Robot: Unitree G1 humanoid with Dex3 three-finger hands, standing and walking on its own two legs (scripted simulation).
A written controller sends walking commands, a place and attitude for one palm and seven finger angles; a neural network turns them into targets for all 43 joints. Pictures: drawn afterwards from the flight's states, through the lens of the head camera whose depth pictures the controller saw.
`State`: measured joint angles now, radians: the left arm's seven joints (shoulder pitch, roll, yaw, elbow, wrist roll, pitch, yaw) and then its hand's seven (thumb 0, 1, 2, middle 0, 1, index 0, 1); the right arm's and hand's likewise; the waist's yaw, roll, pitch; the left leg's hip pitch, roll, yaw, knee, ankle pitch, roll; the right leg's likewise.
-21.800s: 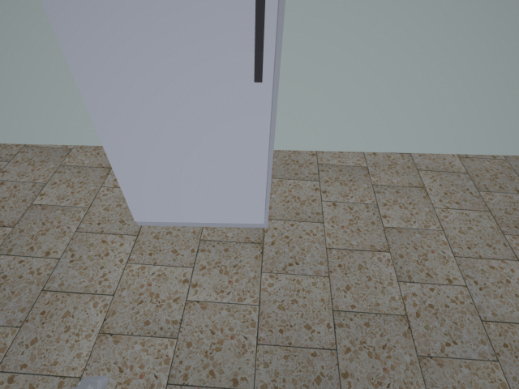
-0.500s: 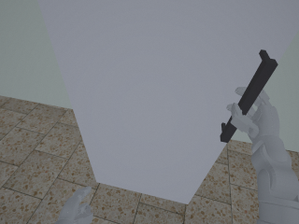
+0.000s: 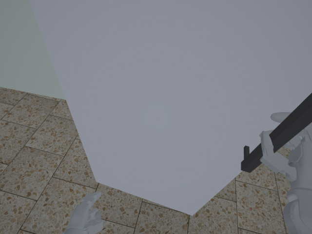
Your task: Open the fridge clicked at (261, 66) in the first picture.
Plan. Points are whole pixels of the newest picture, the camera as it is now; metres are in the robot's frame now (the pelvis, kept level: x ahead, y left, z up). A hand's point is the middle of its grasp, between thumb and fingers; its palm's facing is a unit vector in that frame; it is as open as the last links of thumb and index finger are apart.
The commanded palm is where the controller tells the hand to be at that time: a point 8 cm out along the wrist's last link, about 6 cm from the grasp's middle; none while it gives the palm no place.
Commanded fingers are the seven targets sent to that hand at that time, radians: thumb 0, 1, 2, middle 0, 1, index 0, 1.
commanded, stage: walk backward, drawing the door open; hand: right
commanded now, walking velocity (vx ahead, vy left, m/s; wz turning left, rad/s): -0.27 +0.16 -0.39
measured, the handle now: (275, 129) +0.31 -0.20 +0.18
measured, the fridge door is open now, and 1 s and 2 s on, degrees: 7 37 71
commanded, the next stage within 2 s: stop walking and hold the door back in 1.98 s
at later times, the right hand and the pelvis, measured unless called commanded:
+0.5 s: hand (254, 223) +0.14 -0.11 +0.17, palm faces +0.29 +0.93 -0.24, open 7.1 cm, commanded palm +0.09 -0.16 +0.18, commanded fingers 0.00 -0.90 -0.90 0.45 1.40 0.45 1.40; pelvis -0.07 +0.07 +0.00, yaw -21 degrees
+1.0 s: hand out of the picture +0.04 -0.01 +0.17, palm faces +0.66 +0.72 -0.22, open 6.9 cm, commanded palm -0.02 -0.03 +0.17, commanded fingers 0.00 -0.90 -0.90 0.45 1.40 0.45 1.40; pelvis -0.08 +0.26 -0.01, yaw -40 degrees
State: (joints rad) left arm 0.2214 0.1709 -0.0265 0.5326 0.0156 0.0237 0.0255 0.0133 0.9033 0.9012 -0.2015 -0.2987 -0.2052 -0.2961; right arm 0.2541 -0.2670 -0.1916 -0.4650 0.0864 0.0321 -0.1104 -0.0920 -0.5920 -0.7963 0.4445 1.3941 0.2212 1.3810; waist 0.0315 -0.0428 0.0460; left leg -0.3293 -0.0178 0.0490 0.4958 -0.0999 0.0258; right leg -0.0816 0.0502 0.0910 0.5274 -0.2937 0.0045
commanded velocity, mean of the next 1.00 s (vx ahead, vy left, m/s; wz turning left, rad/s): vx -0.21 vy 0.28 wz -0.60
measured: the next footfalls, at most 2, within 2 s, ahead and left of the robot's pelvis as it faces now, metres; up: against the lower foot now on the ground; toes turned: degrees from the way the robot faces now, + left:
right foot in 0.40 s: -0.06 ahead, -0.08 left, +0.00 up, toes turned -20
left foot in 0.72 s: +0.02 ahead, +0.26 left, +0.00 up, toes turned -27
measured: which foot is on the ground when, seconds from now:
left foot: down 0.00-0.40, up 0.42-0.70, down 0.72-1.00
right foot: down 0.00-0.02, up 0.04-0.38, down 0.40-0.72, up 0.74-1.00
